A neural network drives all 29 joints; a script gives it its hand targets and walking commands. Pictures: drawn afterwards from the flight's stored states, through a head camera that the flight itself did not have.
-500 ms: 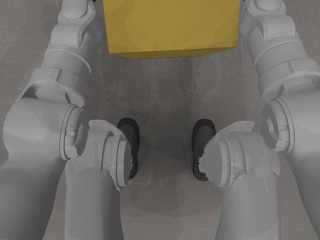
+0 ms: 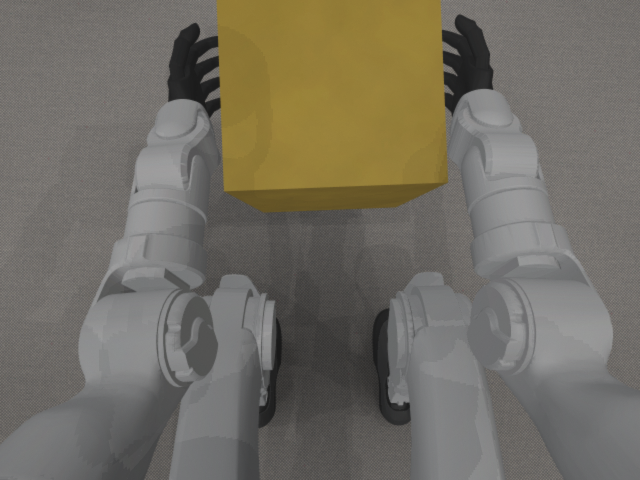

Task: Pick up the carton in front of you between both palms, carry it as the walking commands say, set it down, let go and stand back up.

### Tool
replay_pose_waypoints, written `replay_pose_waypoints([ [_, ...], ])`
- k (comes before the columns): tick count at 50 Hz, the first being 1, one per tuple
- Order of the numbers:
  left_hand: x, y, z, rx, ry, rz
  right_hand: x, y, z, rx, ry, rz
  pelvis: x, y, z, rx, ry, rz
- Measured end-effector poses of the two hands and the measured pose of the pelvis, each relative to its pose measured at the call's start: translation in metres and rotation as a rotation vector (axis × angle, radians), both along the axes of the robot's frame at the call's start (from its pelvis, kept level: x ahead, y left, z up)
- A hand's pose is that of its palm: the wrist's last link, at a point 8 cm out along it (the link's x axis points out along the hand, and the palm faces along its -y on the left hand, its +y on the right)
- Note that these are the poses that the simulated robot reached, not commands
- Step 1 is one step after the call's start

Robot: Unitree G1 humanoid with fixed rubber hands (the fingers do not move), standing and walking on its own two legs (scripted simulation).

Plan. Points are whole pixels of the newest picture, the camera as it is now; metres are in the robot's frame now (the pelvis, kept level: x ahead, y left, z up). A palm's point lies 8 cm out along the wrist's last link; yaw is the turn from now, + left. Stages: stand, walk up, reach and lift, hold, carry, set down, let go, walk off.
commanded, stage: reach and lift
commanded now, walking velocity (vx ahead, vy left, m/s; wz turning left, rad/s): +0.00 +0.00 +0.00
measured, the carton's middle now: (329, 122) +0.52 +0.00 -0.15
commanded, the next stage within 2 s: none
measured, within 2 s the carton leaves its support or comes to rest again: neither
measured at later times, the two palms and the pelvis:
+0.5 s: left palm (117, 66) +0.48 +0.14 +0.07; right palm (560, 62) +0.48 -0.16 +0.07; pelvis +0.01 +0.00 +0.12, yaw +0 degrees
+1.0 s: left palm out of the picture +0.43 +0.15 +0.24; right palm out of the picture +0.43 -0.15 +0.24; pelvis +0.05 +0.00 +0.26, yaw -1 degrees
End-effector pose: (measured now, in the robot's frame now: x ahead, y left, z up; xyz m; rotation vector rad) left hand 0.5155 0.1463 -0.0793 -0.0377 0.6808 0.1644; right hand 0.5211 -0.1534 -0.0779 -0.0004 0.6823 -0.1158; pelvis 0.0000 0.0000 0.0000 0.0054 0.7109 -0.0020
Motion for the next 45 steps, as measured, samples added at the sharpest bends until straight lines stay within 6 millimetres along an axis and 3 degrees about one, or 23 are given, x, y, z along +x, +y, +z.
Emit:
replay_pose_waypoints([
  [6,-0.018,0.000,0.046,0.004,0.021,0.000,-0.019,0.000,0.044,0.005,0.022,-0.003,-0.006,0.001,0.036,0.004,0.027,-0.005],
  [14,-0.021,0.002,0.094,0.005,-0.001,-0.001,-0.023,0.001,0.092,0.010,0.000,-0.007,-0.007,0.001,0.070,0.004,0.040,-0.005],
  [24,-0.035,-0.002,0.147,0.005,0.003,-0.012,-0.040,-0.002,0.144,0.019,0.004,-0.022,0.009,0.001,0.118,0.002,0.022,-0.010],
  [45,-0.073,0.000,0.287,-0.003,0.003,-0.012,-0.080,0.000,0.283,0.031,0.004,-0.038,0.045,-0.001,0.235,-0.001,-0.188,-0.006],
])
